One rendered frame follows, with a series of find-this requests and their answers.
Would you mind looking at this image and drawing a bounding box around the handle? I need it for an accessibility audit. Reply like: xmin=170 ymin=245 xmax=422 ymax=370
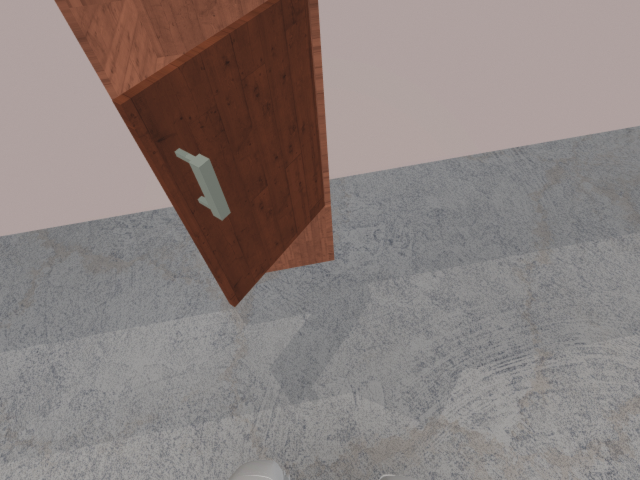
xmin=175 ymin=148 xmax=231 ymax=221

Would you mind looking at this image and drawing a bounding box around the robot left thigh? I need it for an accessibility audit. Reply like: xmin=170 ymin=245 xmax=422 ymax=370
xmin=228 ymin=460 xmax=290 ymax=480

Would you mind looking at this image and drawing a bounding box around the cupboard door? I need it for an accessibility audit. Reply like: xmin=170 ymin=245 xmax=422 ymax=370
xmin=112 ymin=0 xmax=325 ymax=307

